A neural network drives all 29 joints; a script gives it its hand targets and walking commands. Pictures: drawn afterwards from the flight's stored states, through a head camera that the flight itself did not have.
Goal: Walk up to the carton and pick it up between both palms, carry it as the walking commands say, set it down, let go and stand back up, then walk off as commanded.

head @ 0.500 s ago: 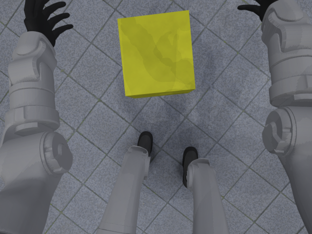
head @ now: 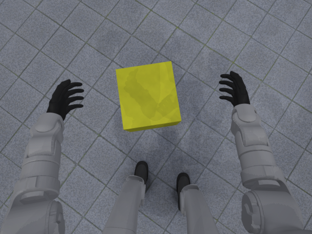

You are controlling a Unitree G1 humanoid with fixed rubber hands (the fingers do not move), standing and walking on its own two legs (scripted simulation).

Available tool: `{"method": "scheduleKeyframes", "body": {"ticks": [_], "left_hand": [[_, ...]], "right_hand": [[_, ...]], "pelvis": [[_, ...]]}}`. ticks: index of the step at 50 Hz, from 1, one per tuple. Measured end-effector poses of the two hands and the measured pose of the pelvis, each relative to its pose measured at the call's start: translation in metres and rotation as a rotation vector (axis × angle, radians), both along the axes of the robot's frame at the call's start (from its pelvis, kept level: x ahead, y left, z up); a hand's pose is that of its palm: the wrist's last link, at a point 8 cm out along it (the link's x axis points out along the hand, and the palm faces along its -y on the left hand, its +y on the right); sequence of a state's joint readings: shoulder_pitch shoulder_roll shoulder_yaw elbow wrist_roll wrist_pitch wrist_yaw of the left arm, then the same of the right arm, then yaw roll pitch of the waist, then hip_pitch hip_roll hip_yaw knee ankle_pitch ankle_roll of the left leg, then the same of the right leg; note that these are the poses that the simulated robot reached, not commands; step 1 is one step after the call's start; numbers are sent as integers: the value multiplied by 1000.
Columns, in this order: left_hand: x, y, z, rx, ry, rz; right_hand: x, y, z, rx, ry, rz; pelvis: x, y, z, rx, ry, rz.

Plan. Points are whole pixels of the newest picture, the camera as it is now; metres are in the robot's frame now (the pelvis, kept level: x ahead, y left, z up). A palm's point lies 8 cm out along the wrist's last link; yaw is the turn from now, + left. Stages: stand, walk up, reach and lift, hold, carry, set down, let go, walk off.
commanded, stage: let go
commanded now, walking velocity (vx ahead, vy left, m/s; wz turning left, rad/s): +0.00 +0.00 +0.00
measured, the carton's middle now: (149, 99) +0.53 +0.09 -0.60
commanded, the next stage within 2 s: stand in 1.06 s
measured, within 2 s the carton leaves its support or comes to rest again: neither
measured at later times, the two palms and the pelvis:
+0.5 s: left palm (51, 189) +0.21 +0.23 -0.01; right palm (288, 179) +0.26 -0.23 -0.02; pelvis +0.04 -0.01 +0.06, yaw +2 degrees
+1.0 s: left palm (58, 180) +0.23 +0.21 -0.01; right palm (306, 200) +0.23 -0.25 -0.01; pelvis +0.07 -0.02 +0.06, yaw +2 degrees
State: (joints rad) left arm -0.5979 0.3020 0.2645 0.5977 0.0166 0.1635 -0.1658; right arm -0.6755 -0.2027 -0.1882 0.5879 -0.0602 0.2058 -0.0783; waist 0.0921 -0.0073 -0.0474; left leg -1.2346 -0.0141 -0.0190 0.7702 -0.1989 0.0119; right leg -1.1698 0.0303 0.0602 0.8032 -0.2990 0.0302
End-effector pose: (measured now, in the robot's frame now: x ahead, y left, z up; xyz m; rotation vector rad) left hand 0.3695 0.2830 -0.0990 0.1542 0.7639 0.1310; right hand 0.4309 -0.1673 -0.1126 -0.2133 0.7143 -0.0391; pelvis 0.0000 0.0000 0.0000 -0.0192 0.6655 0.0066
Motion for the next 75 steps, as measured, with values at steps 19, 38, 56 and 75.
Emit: {"method": "scheduleKeyframes", "body": {"ticks": [19, 38, 56, 75], "left_hand": [[-146, -40, 72, -24, 45, -5], [-149, -74, 95, -14, 31, -53], [-148, -56, 85, 54, 66, -24], [-181, 7, 55, 154, 223, -21]], "right_hand": [[-132, -47, 75, -3, 54, 14], [-207, -84, 105, 19, 92, -32], [-208, -83, 98, -54, 111, -36], [-232, -124, 98, -228, 246, -116]], "pelvis": [[31, -7, 51, 22, -423, 17], [63, -23, 64, 45, -691, 8], [65, -15, 60, 34, -672, 20], [73, 2, 60, 17, -661, -3]]}}
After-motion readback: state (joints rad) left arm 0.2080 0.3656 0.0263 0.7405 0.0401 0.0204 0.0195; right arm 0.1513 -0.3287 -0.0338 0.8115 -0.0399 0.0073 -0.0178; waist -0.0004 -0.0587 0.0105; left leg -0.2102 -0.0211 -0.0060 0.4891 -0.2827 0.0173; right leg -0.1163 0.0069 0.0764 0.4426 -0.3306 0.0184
